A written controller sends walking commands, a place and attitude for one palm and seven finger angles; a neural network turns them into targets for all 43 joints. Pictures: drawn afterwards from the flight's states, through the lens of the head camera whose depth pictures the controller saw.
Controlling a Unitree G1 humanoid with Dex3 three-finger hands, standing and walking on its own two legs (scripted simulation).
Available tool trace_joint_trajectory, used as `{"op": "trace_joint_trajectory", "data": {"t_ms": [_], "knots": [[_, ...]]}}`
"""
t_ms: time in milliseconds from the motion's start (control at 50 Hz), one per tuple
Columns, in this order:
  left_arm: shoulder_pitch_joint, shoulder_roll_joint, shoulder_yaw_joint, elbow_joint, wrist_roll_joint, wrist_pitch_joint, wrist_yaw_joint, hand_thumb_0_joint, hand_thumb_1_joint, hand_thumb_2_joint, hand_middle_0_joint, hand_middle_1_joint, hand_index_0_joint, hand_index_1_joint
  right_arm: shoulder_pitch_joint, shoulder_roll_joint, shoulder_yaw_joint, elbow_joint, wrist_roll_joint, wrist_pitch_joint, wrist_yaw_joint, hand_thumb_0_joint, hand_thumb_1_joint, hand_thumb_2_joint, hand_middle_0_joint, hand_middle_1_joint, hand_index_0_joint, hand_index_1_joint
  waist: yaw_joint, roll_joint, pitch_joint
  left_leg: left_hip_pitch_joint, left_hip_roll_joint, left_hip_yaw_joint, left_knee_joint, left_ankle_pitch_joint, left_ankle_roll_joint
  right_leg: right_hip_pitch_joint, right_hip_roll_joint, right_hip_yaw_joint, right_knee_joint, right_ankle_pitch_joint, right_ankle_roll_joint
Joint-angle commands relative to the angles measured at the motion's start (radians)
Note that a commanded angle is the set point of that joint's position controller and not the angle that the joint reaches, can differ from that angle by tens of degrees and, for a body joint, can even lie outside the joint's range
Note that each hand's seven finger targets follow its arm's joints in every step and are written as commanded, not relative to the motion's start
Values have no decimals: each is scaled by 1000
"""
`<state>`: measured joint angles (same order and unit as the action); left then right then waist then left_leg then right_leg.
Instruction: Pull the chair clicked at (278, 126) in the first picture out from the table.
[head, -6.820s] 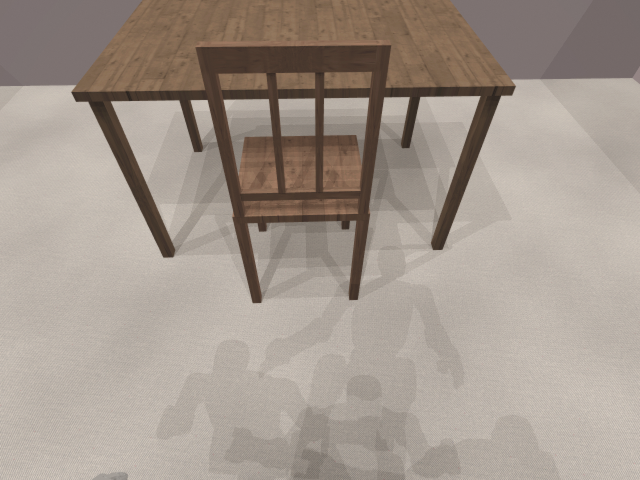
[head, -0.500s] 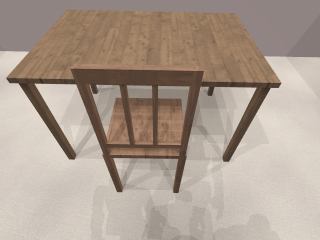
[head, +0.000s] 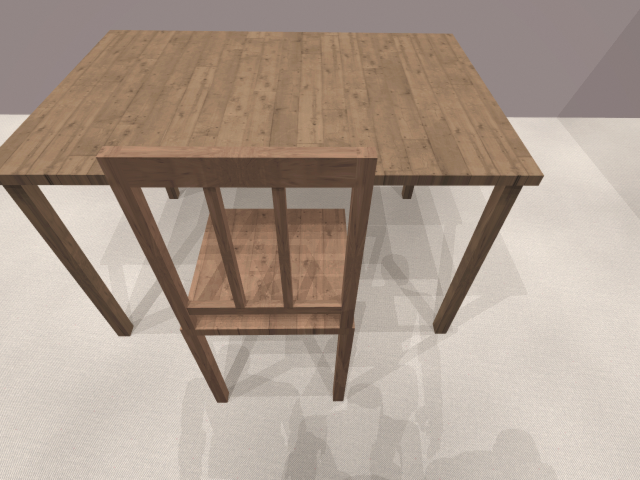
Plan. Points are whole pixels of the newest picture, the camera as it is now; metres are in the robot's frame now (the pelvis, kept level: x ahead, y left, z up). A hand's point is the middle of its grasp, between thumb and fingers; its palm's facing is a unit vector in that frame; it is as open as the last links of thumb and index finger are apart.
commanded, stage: shuffle to correct the standing spot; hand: left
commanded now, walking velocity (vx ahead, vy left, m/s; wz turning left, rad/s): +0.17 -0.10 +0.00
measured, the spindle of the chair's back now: (228, 253) +0.49 +0.19 -0.06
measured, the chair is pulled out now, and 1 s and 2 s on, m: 0.00 0.00 0.00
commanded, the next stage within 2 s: come to a stop and stand still in 0.04 s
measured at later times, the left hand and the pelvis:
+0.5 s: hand out of the picture +0.05 +0.15 -0.17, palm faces +0.06 -0.97 -0.22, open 7.3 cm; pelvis +0.05 -0.02 +0.01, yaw +0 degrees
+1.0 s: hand out of the picture +0.05 +0.20 -0.17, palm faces +0.01 -0.97 -0.23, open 7.4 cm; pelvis -0.03 +0.02 -0.01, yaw -1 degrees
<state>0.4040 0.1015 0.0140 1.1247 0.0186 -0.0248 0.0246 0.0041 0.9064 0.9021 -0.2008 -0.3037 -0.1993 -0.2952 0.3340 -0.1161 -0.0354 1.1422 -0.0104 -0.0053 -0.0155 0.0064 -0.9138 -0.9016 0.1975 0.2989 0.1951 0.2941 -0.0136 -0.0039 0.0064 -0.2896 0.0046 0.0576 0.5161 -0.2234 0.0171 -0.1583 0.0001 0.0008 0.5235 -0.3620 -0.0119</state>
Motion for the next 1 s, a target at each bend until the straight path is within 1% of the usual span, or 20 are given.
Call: {"op": "trace_joint_trajectory", "data": {"t_ms": [0,140,220,260,340,400,500,580,600,620,640,660,700,720,740,760,800,880,920,980], "knots": [[102,81,23,-8,2,-10,-3,0,900,900,-200,-300,-200,-300,33,-88,-11,-35,-2,-30,-12,0,-900,-900,200,300,200,300,9,-2,120,30,92,-108,-84,-88,44,-141,-76,67,-116,24,-61],[118,79,31,-3,3,-9,1,0,900,900,-200,-300,-200,-300,31,-108,-14,-19,-2,-42,-30,0,-900,-900,200,300,200,300,12,10,36,83,114,-76,44,251,61,-58,-70,37,-5,350,-61],[139,111,34,8,-1,-12,23,0,900,900,-200,-300,-200,-300,-14,-82,4,-33,4,-29,-40,0,-900,-900,200,300,200,300,22,-82,15,30,51,6,115,291,2,91,-136,82,-15,984,-42],[103,120,27,-1,-5,-13,31,0,900,900,-200,-300,-200,-300,-14,-79,6,-30,9,-17,-43,0,-900,-900,200,300,200,300,5,-74,25,86,46,5,52,314,-5,72,-136,52,0,1122,-10],[33,137,35,-52,-6,0,35,0,900,900,-200,-300,-200,-300,22,-127,-13,-38,6,-1,-47,0,-900,-900,200,300,200,300,-10,25,-5,246,94,-15,36,629,12,-35,-102,21,24,850,4],[4,133,39,-80,-1,9,36,0,900,900,-200,-300,-200,-300,-13,-142,-24,-72,4,7,-44,0,-900,-900,200,300,200,300,1,53,29,247,120,-39,18,682,19,-77,-89,28,-10,656,5],[14,172,51,-102,5,11,35,0,900,900,-200,-300,-200,-300,-54,-152,-31,-128,2,18,-35,0,-900,-900,200,300,200,300,21,-10,-17,174,89,-25,52,501,2,0,-131,58,-24,785,-18],[34,202,46,-106,8,13,37,0,900,900,-200,-300,-200,-300,-113,-114,-18,-164,4,28,-23,0,-900,-900,200,300,200,300,46,-129,-5,-5,19,-10,108,10,-22,113,-223,125,-44,1001,-78],[35,209,31,-146,16,-24,69,0,900,900,-200,-300,-200,-300,-213,-154,-20,-281,3,-8,-19,0,-900,-900,200,300,200,300,37,-228,59,-91,-19,64,202,-211,-25,62,-190,218,-51,1539,25],[21,259,38,-195,20,-39,62,0,900,900,-200,-300,-200,-300,-121,-129,-19,-277,-4,-5,-7,0,-900,-900,200,300,200,300,8,-302,-42,-170,-49,21,257,-211,14,212,-197,151,54,1679,32],[7,265,46,-223,10,-55,63,0,900,900,-200,-300,-200,-300,-88,-150,-24,-284,3,-6,-6,0,-900,-900,200,300,200,300,-8,-333,-136,-177,-55,10,253,-227,32,286,-195,143,105,1725,-6],[-21,266,51,-264,11,-55,62,0,900,900,-200,-300,-200,-300,-58,-161,-21,-282,1,-11,-4,0,-900,-900,200,300,200,300,-18,-242,-174,-139,-62,37,195,-167,37,301,-206,136,137,1686,-29],[-82,262,46,-296,-8,-37,55,0,900,900,-200,-300,-200,-300,26,-160,-18,-244,-2,-16,-5,0,-900,-900,200,300,200,300,-65,-99,-154,101,-29,9,1,117,57,110,-170,83,235,1217,-62],[-96,230,38,-302,-16,-25,50,0,900,900,-200,-300,-200,-300,42,-182,-20,-232,-11,-16,-8,0,-900,-900,200,300,200,300,-65,32,-101,241,65,-84,-7,397,95,-83,-102,46,294,810,-42],[-104,191,33,-313,-23,-10,44,0,900,900,-200,-300,-200,-300,64,-196,-21,-229,-17,-16,-6,0,-900,-900,200,300,200,300,-61,192,-35,255,211,-225,-70,693,183,-223,-16,2,408,110,-13],[-124,170,14,-326,-18,5,37,0,900,900,-200,-300,-200,-300,30,-197,-5,-239,-11,-16,-7,0,-900,-900,200,300,200,300,-32,244,50,159,251,-273,-115,794,246,-247,19,26,476,-216,5],[-109,182,12,-303,-13,32,27,0,900,900,-200,-300,-200,-300,-78,-172,18,-273,-11,-15,-8,0,-900,-900,200,300,200,300,29,196,100,-26,231,-256,-142,482,236,-174,-25,35,409,-236,0],[-23,175,10,-246,3,43,12,0,900,900,-200,-300,-200,-300,-122,-214,8,-292,-9,-4,7,0,-900,-900,200,300,200,300,66,67,64,-250,160,-252,-205,-249,160,28,-9,-13,174,-4,-7],[-19,189,7,-243,9,37,17,0,900,900,-200,-300,-200,-300,-112,-198,9,-287,-5,2,9,0,-900,-900,200,300,200,300,56,3,113,-291,108,-244,-195,-440,104,6,-35,66,8,-51,-30],[-97,227,9,-273,7,32,15,0,900,900,-200,-300,-200,-300,-40,-183,5,-263,-12,19,14,0,-900,-900,200,300,200,300,-5,-36,115,-123,51,-210,-142,-421,55,-245,-78,171,-127,-294,-65]]}}
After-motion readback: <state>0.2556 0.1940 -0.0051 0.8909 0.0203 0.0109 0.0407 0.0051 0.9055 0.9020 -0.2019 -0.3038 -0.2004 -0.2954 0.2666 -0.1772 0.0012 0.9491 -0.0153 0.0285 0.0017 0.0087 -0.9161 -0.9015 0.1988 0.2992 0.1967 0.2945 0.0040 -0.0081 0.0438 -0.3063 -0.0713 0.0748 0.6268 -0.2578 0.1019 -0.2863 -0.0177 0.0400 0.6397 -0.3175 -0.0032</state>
